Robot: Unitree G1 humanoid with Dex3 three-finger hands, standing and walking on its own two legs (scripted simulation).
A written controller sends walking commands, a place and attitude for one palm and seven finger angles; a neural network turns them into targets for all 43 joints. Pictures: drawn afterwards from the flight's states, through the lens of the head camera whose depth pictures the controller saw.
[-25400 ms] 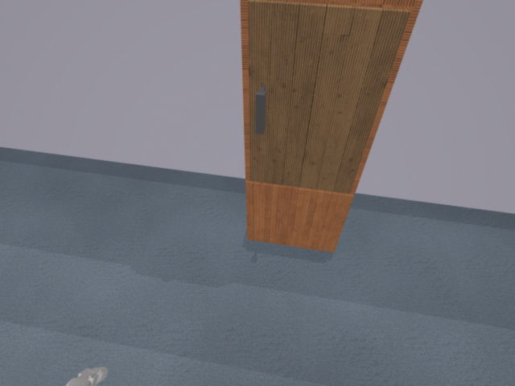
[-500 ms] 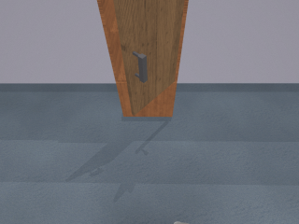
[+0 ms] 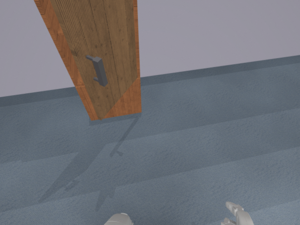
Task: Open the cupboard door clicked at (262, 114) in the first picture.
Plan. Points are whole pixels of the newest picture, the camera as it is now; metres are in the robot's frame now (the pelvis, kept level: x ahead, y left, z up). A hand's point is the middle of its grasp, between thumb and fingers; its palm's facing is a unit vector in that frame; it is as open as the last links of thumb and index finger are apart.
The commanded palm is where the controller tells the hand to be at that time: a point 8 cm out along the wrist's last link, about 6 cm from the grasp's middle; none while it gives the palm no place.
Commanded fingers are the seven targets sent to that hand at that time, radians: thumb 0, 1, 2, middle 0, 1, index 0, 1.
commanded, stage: walk to a spot facing it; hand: left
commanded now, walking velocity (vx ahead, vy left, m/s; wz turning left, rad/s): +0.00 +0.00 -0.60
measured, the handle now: (96, 70) +0.61 +0.29 -0.03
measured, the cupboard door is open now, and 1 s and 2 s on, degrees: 49 49 49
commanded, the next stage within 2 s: none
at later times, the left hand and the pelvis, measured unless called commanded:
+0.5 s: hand (107, 194) +0.20 +0.17 -0.17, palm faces -0.33 -0.90 -0.27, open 7.4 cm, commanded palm none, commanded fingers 0.00 0.90 0.90 -0.20 -0.30 -0.20 -0.30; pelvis +0.02 +0.00 -0.02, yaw -19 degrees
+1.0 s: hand (129, 172) +0.28 +0.11 -0.18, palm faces -0.56 -0.81 -0.17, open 7.4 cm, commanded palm none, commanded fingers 0.00 0.90 0.90 -0.20 -0.30 -0.20 -0.30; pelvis +0.12 -0.03 +0.00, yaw -36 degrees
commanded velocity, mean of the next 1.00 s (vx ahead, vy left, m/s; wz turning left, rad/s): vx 0.14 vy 0.00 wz -0.60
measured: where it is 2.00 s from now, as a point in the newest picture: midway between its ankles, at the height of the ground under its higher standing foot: (217, 189)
